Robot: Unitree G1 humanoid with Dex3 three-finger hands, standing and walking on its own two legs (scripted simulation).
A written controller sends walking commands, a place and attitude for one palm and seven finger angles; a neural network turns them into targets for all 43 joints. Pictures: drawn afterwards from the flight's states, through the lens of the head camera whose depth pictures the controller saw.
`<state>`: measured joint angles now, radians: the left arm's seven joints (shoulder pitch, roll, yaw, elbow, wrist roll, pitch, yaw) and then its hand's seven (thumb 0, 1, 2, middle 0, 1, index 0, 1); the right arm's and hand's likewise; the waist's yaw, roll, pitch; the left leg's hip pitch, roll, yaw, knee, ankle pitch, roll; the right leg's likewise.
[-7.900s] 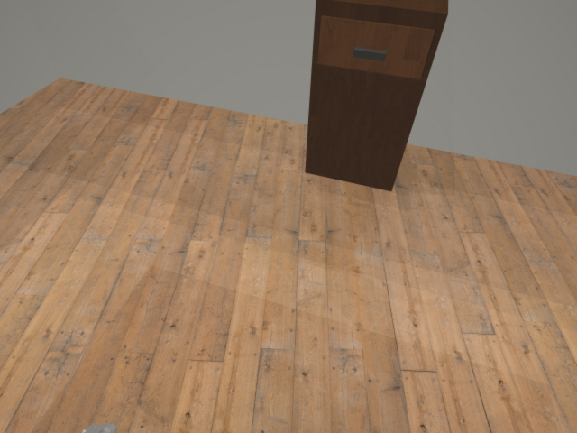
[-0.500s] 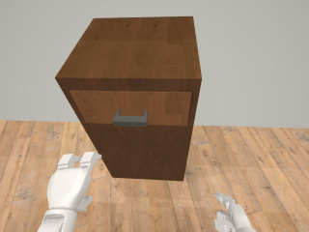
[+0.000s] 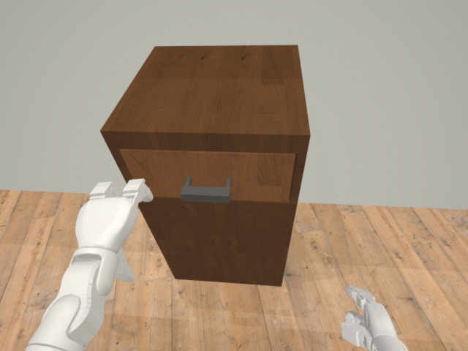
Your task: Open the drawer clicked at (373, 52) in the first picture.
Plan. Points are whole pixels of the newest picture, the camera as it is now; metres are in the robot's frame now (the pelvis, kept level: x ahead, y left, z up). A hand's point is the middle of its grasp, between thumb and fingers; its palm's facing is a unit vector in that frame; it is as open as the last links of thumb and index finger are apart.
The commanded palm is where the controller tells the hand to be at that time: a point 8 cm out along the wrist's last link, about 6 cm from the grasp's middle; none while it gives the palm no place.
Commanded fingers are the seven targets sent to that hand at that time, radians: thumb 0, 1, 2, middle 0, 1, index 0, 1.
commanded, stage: raise the hand with hooked fingers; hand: left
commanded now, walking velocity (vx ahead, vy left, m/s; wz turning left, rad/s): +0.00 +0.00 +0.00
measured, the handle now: (207, 187) +0.50 +0.15 -0.07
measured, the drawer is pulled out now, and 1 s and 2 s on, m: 0.00 0.00 0.00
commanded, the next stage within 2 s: move the hooked fingers above the handle in 0.54 s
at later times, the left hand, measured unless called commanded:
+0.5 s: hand (117, 225) +0.29 +0.25 +0.07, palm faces +0.04 -0.09 -1.00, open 13.8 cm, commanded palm +0.27 +0.25 +0.14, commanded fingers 0.00 -0.50 0.30 -0.30 -1.20 -0.30 -1.20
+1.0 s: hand (146, 213) +0.33 +0.21 +0.05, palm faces +0.02 -0.06 -1.00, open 13.8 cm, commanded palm +0.30 +0.22 +0.11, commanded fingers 0.00 -0.50 0.30 -0.30 -1.20 -0.30 -1.20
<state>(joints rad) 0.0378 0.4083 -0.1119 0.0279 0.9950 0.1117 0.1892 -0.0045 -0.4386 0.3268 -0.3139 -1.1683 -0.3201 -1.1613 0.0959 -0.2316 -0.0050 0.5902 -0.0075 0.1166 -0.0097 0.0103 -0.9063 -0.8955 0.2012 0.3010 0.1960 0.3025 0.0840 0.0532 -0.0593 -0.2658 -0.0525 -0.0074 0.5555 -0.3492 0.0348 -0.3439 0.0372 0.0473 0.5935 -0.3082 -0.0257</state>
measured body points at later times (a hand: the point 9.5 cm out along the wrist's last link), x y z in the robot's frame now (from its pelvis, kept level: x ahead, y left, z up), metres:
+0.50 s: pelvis -0.01 +0.01 +0.00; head +0.01 -0.02 +0.45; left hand +0.28 +0.25 +0.12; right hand +0.16 -0.22 -0.11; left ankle -0.04 +0.10 -0.73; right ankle +0.00 -0.11 -0.73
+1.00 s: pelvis -0.01 +0.00 +0.00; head +0.01 -0.03 +0.45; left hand +0.32 +0.21 +0.11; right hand +0.17 -0.22 -0.12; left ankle -0.04 +0.10 -0.73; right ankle +0.00 -0.11 -0.73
